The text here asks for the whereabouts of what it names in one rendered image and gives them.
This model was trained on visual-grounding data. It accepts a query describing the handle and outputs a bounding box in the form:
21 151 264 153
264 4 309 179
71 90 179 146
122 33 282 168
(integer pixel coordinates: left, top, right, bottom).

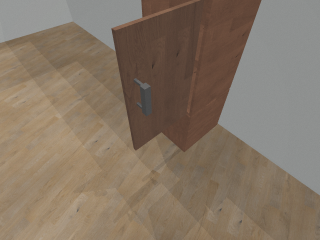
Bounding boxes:
133 78 152 116

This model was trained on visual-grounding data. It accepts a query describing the cupboard door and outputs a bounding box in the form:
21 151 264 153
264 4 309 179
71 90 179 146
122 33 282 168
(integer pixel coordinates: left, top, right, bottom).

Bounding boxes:
111 0 204 150

